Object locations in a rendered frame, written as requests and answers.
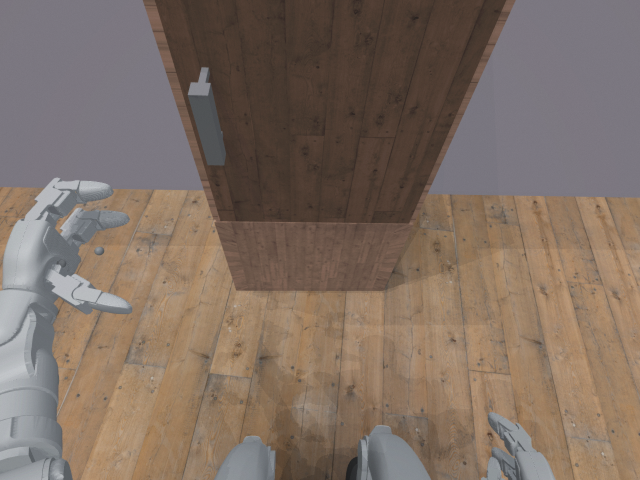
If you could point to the left robot forearm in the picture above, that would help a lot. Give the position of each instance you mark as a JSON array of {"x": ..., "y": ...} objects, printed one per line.
[{"x": 29, "y": 380}]

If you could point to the robot right hand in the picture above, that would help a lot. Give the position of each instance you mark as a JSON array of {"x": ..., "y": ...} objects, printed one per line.
[{"x": 528, "y": 463}]

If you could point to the handle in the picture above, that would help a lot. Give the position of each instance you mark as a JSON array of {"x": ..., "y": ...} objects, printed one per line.
[{"x": 206, "y": 118}]

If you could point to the robot left thigh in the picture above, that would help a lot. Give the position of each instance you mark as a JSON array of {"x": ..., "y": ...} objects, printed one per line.
[{"x": 248, "y": 461}]

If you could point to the robot right thigh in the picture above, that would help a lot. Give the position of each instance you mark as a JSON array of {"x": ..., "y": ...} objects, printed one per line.
[{"x": 385, "y": 456}]

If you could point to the robot left hand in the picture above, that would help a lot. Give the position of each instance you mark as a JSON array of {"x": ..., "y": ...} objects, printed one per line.
[{"x": 35, "y": 246}]

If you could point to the robot thigh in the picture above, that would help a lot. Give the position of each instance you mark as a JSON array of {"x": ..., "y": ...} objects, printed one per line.
[
  {"x": 385, "y": 456},
  {"x": 248, "y": 461}
]

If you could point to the left robot upper arm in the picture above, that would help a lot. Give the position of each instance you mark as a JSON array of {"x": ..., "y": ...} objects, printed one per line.
[{"x": 45, "y": 469}]

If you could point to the cupboard door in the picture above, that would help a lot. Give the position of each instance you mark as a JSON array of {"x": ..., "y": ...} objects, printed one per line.
[{"x": 331, "y": 110}]

